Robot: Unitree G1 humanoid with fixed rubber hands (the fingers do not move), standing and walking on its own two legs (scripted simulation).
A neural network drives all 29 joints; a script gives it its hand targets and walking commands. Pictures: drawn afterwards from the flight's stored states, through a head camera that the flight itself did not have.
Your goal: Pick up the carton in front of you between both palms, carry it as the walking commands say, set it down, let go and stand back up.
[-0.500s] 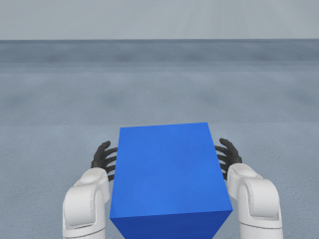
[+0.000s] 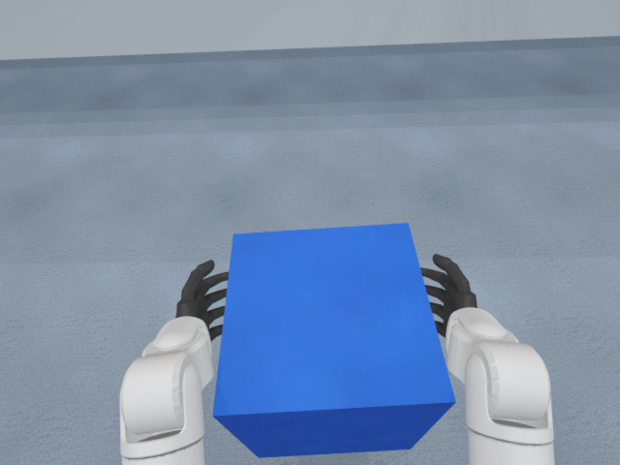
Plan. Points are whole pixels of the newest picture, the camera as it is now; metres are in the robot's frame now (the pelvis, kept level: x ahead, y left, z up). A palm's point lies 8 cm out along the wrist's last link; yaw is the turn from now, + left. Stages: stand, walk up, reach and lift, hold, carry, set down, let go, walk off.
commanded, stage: carry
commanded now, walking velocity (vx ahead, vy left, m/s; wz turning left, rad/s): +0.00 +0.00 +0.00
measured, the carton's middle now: (327, 349) +0.27 +0.00 +0.01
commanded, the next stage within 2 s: none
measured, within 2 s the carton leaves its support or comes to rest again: neither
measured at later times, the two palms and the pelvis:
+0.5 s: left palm (220, 251) +0.39 +0.14 +0.08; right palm (437, 254) +0.37 -0.16 +0.07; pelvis +0.11 +0.01 -0.01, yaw -3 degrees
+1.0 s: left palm (222, 286) +0.34 +0.13 +0.06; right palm (451, 287) +0.32 -0.17 +0.06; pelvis +0.08 +0.00 -0.02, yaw -3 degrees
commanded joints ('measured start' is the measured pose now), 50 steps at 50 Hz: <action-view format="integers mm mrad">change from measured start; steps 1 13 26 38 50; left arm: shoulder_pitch -360 -497 -423 -447 -440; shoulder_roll -847 -921 -910 -905 -912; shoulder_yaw -679 -723 -691 -697 -705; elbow -26 -14 32 30 134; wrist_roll -366 -400 -372 -378 -328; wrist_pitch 35 42 37 41 -47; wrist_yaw -247 -245 -243 -247 -263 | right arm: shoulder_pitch -430 -493 -484 -493 -477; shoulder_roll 848 932 905 899 906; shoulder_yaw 714 674 699 691 694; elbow -52 25 21 34 137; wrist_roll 402 412 412 407 350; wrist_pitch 13 -6 2 9 -77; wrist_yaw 247 264 264 267 283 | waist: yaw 3 -8 -3 -3 -4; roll -126 5 -59 -37 -32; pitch -243 -382 -336 -281 -209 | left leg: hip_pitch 272 469 331 326 301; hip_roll -16 135 95 110 113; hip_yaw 53 -74 -36 -47 -63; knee -214 -16 63 33 -40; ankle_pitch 241 534 408 267 82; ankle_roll -7 79 64 60 51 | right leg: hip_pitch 62 -18 29 -48 -122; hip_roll -140 -102 -126 -121 -116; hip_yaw -6 103 99 98 120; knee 110 126 163 134 65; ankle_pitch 541 310 598 346 97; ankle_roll -8 60 46 20 3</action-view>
